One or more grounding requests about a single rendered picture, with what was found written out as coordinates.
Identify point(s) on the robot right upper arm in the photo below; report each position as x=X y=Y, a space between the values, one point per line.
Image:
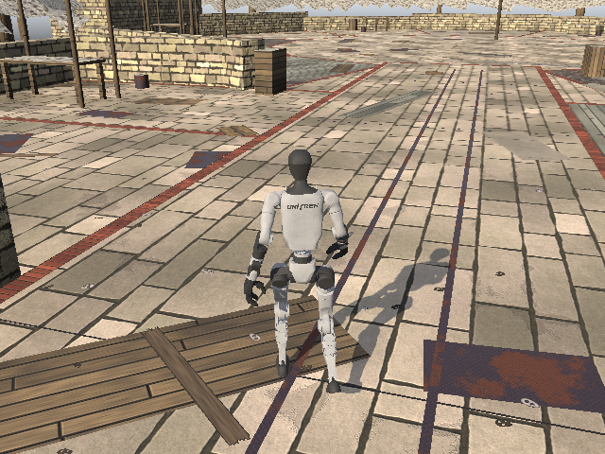
x=331 y=199

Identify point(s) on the right robot shin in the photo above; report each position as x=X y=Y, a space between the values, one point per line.
x=329 y=349

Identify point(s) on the robot torso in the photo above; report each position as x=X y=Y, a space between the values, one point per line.
x=302 y=217

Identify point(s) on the robot left upper arm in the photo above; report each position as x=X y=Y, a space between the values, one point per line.
x=271 y=201

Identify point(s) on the robot left forearm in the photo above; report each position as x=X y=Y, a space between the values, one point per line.
x=257 y=259

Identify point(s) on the robot right forearm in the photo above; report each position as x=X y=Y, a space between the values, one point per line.
x=342 y=242

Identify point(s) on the robot right hand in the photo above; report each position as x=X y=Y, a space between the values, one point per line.
x=335 y=247

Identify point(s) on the robot left hand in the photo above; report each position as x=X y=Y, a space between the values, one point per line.
x=248 y=285

